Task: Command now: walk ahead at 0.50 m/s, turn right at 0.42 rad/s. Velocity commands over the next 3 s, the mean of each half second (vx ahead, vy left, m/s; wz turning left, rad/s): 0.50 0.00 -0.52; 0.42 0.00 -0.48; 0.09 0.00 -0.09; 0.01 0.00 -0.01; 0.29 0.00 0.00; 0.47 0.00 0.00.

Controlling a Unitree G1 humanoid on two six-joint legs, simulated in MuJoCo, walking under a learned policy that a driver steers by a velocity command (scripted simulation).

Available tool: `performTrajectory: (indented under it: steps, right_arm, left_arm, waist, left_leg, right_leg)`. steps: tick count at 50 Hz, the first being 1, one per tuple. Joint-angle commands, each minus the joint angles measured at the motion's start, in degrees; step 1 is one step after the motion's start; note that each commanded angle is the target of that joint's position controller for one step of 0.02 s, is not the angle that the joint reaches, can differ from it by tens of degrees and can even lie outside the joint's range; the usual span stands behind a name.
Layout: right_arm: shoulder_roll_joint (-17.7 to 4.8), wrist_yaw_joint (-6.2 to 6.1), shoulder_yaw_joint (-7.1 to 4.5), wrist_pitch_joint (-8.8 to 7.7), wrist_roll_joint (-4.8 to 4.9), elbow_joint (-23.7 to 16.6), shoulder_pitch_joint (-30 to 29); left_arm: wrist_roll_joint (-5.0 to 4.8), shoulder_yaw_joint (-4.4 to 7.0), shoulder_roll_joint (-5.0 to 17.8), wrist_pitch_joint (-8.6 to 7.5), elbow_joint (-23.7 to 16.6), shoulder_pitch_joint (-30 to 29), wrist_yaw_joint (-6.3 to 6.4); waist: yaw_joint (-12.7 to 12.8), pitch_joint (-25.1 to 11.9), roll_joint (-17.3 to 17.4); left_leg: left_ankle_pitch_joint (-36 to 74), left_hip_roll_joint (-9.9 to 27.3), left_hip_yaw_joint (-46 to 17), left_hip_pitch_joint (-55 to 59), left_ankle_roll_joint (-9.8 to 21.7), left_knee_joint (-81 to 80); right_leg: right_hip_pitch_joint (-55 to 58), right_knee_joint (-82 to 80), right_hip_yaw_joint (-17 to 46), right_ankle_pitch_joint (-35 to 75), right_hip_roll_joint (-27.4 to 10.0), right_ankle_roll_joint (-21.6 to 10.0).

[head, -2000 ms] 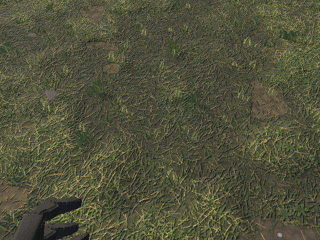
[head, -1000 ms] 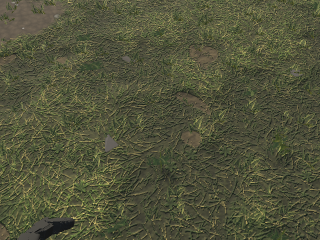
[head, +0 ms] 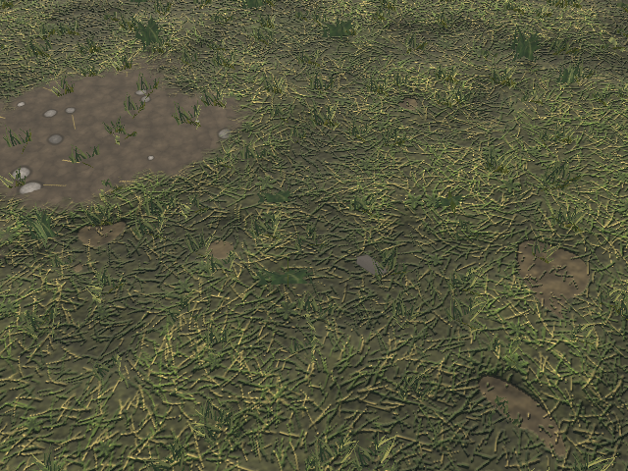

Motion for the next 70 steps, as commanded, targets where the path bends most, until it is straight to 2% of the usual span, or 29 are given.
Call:
performTrajectory:
  steps: [1,4,6,7,8,9,12,16,21,26,29,30,31,32,33,34,36,46,49,52,53,54,55,56,57,62,67,69,70]
  right_arm:
    - [-9.9,-0.6,-2.7,0.4,0.9,-1.7,0.0]
    - [-12.2,-1.4,-3.36,1.96,1.13,-1.8,-1.5]
    - [-10.9,-2.15,-2.58,2.51,0.76,-2.7,-1.4]
    - [-3.5,-1.3,-0.11,1.09,-1.11,-5.7,4.4]
    - [-4.7,-0.39,0.36,-1.23,-0.2,-5.8,1.5]
    - [-8.6,0.4,-0.73,-2.54,2.22,-7.3,-4.7]
    - [-8.6,-0.36,-1.07,-2.85,0.07,-7.7,-7.3]
    - [-6.2,-0.54,-0.75,-0.62,-0.74,-7.9,-6.4]
    - [-3.9,-0.01,0.42,-0.98,-0.19,-10.4,-17.1]
    - [-6.9,1.22,-0.59,-2.19,0.78,-11.4,-19.9]
    - [-9.2,0.88,-2.08,-2.93,0.49,-9.2,-10.9]
    - [-11.7,0.41,-2.9,-3.15,-0.53,-8.5,-3.5]
    - [-16.9,0.27,-4.15,-2.48,-1.46,-7.1,2.7]
    - [-13.5,0.75,-3.56,-2.08,0.07,-6.5,3.2]
    - [-9.2,0.57,-2.42,-1.81,0.35,-7.3,0.5]
    - [-7.7,0.4,-1.83,-1.35,-0.02,-7.6,-2.2]
    - [-5.5,0.19,-0.93,-1.11,-0.54,-6.9,-5.1]
    - [-9.5,-0.23,-1.64,-0.22,0.68,-1.7,-4.9]
    - [-10.8,-0.27,-1.8,0.58,1.59,0.2,-3.0]
    - [-10.4,-0.4,-1.59,1.0,2.3,1.0,-3.7]
    - [-8.2,-0.39,-0.66,0.64,0.74,0.5,-1.9]
    - [-3.3,0.44,1.54,0.35,-1.25,0.0,4.3]
    - [-5.1,0.97,1.53,1.04,-0.18,2.3,6.6]
    - [-8.3,1.05,0.58,1.95,1.24,1.5,2.1]
    - [-7.8,0.56,0.61,2.71,1.39,0.8,-1.5]
    - [-4.9,-1.78,0.89,6.11,0.12,3.0,-0.1]
    - [-4.0,-1.29,1.12,6.2,-1.49,3.6,-2.1]
    - [-9.6,-1.67,0.19,6.07,-1.29,2.1,-5.7]
    - [-8.0,-1.57,0.34,5.77,-1.04,2.6,-7.3]
  left_arm:
    - [0.1,0.53,3.6,-0.77,-6.8,-7.3,-1.13]
    - [0.13,1.86,6.0,-0.41,-7.7,-2.6,-1.64]
    - [-0.22,5.27,12.3,-0.05,-4.0,14.4,-0.54]
    - [-0.6,6.91,19.5,0.02,-3.9,17.3,0.31]
    - [-0.45,5.7,16.4,-0.57,-5.4,18.3,0.13]
    - [0.14,4.65,12.9,-0.99,-5.2,16.8,0.09]
    - [0.49,3.04,8.0,-1.06,-7.5,7.1,0.66]
    - [0.54,3.4,9.2,-1.29,-8.4,6.3,1.74]
    - [-0.23,3.82,10.3,-0.55,-7.0,10.1,3.03]
    - [-0.58,3.94,10.1,0.28,-5.8,12.8,3.41]
    - [-0.16,3.51,8.2,0.63,-6.6,11.0,3.34]
    - [0.41,2.26,4.9,0.43,-7.5,11.0,3.04]
    - [-0.66,1.09,1.1,-0.11,-9.2,18.2,3.08]
    - [-1.36,1.54,5.7,-0.34,-8.8,19.3,3.17]
    - [-1.27,2.69,9.8,-0.07,-8.6,14.2,3.17]
    - [-0.64,2.92,10.0,0.28,-9.3,10.3,3.23]
    - [-0.17,3.2,8.5,0.53,-10.3,7.8,2.7]
    - [0.69,1.03,1.7,0.37,-12.7,0.0,1.09]
    - [0.74,1.5,3.0,0.11,-13.8,-2.6,0.25]
    - [1.77,3.3,6.7,-0.03,-11.4,4.9,0.77]
    - [2.43,4.26,10.9,0.18,-10.9,9.0,1.6]
    - [3.83,3.44,12.2,0.68,-11.7,9.7,2.33]
    - [2.74,2.03,7.4,0.9,-11.0,10.0,1.92]
    - [1.85,1.57,5.6,1.03,-10.9,7.3,1.34]
    - [1.4,1.3,4.9,0.96,-10.4,4.0,1.13]
    - [2.59,1.85,5.9,1.63,-9.2,-3.9,1.71]
    - [1.85,0.81,2.8,2.09,-5.8,-3.3,2.33]
    - [2.31,0.82,2.5,2.13,-4.3,0.9,2.25]
    - [2.32,0.82,2.5,2.24,-4.1,-0.2,2.63]
  waist:
    - [-0.7,4.7,5.1]
    - [3.0,-0.2,7.7]
    - [11.4,-9.9,3.9]
    - [7.3,-15.9,-11.4]
    - [9.3,-24.4,-8.1]
    - [10.8,-17.4,-4.3]
    - [4.5,-5.0,1.2]
    - [2.4,-3.2,0.1]
    - [6.5,-1.3,-2.0]
    - [6.8,-1.0,-3.3]
    - [1.6,-4.1,-4.4]
    - [-1.7,-11.0,0.0]
    - [0.3,-18.6,16.7]
    - [0.1,-17.5,19.4]
    - [-1.4,-10.0,12.7]
    - [-1.0,-5.6,8.7]
    - [1.0,-1.0,8.9]
    - [1.1,-1.7,7.7]
    - [0.9,-2.5,8.4]
    - [5.8,-6.4,6.7]
    - [6.7,-11.3,1.6]
    - [4.1,-18.7,-10.6]
    - [4.8,-26.2,-8.5]
    - [5.3,-20.2,-5.1]
    - [4.6,-14.6,-2.7]
    - [0.5,-8.6,-4.9]
    - [0.3,-6.0,-3.6]
    - [4.1,0.0,5.1]
    - [3.9,1.2,9.1]
  left_leg:
    - [23.4,18.7,-2.9,0.8,7.4,-1.2]
    - [49.3,18.5,-0.2,3.4,5.1,10.9]
    - [46.6,14.1,2.3,-9.0,1.2,36.3]
    - [3.0,4.3,0.8,-35.5,-3.2,59.1]
    - [-18.1,-0.9,-12.5,-44.6,-3.0,67.5]
    - [-14.0,2.7,-15.3,-49.9,-1.5,68.7]
    - [-3.4,8.8,-13.9,-42.6,-1.2,55.7]
    - [1.9,8.3,-12.1,-38.0,-4.5,46.8]
    - [18.8,4.4,-11.6,-34.0,-6.0,25.1]
    - [17.0,2.9,-14.1,-30.2,-4.1,16.9]
    - [12.9,3.2,-12.8,-17.5,-0.5,13.2]
    - [10.1,10.8,-19.4,-4.3,2.9,14.1]
    - [-0.7,24.0,-43.5,15.3,11.9,10.4]
    - [-14.8,27.4,-55.7,15.9,13.6,6.1]
    - [-16.6,24.8,-47.8,9.4,11.0,4.9]
    - [-9.9,22.3,-39.1,2.8,9.1,4.7]
    - [1.9,18.1,-28.3,-6.2,7.8,2.2]
    - [39.3,13.9,-6.2,-11.0,8.3,1.9]
    - [38.6,15.5,-7.3,-6.9,7.3,5.5]
    - [40.2,12.7,-6.1,-7.4,3.9,18.1]
    - [27.9,9.4,-3.7,-14.0,0.8,28.1]
    - [-14.6,3.2,-4.6,-31.0,-3.5,46.9]
    - [-25.5,4.6,-13.3,-30.3,-4.5,52.6]
    - [-24.0,6.2,-13.6,-32.6,-5.0,54.0]
    - [-22.0,7.2,-12.7,-34.8,-5.1,52.1]
    - [-9.7,6.4,-9.9,-19.6,-6.6,35.7]
    - [6.7,5.3,-8.8,-9.0,-3.0,18.3]
    - [-1.6,10.4,-13.8,-15.8,0.7,12.7]
    - [-13.3,9.4,-14.3,-24.3,1.5,9.6]
  right_leg:
    - [-2.5,-3.2,-1.5,-4.3,0.0,-2.1]
    - [6.8,-3.5,-6.8,-13.6,4.8,-5.2]
    - [33.6,-7.1,-3.2,-9.9,6.8,-9.5]
    - [55.8,-9.7,26.8,-15.2,-8.8,-20.3]
    - [62.7,-19.9,47.0,-21.6,-14.3,-24.5]
    - [58.7,-21.4,38.9,-21.1,-12.8,-20.8]
    - [35.3,-23.1,21.6,-6.6,-6.4,-16.4]
    - [25.6,-26.0,15.1,2.9,-3.2,-16.8]
    - [23.2,-24.9,12.1,-5.0,0.4,-12.9]
    - [28.9,-19.3,20.0,-10.5,-2.6,-11.3]
    - [28.6,-10.5,21.1,-7.1,-0.3,-8.5]
    - [23.5,3.0,17.1,-11.1,3.1,-6.5]
    - [4.3,22.4,8.6,-31.9,11.8,-2.2]
    - [-5.5,32.2,8.4,-37.8,8.1,-1.3]
    - [-7.8,35.5,8.6,-32.5,5.6,-0.9]
    - [-6.7,35.2,6.5,-28.2,3.6,-0.6]
    - [-3.2,30.8,5.9,-23.2,0.6,-0.3]
    - [8.8,1.4,-1.3,-4.3,2.7,1.1]
    - [11.8,-5.1,-1.4,-4.9,3.8,-0.7]
    - [25.5,-14.8,-3.0,1.7,6.4,-4.6]
    - [36.9,-12.2,3.4,25.5,-0.5,-7.3]
    - [54.2,-8.4,21.6,47.9,-16.5,-18.6]
    - [52.5,-9.7,25.5,41.7,-18.9,-22.1]
    - [47.3,-11.9,20.8,33.0,-14.6,-19.7]
    - [42.2,-13.7,17.5,25.3,-11.9,-16.9]
    - [20.7,-21.1,9.2,3.3,-6.1,-13.3]
    - [14.1,-22.0,7.1,-28.6,-2.2,-7.1]
    - [14.2,-19.0,3.3,-32.4,3.2,-1.6]
    - [21.0,-16.3,0.7,-26.4,4.8,-0.2]
Next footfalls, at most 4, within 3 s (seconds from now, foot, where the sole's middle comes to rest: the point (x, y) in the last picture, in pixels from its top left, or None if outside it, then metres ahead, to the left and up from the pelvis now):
0.12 right None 0.24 -0.13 -0.78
0.60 left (305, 444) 0.55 0.01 -0.78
1.06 right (449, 402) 0.62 -0.31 -0.78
1.36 left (337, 372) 0.71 -0.07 -0.78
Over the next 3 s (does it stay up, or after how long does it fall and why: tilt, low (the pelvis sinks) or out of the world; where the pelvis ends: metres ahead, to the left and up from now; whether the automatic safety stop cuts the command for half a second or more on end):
stays up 1.01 -0.36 0.01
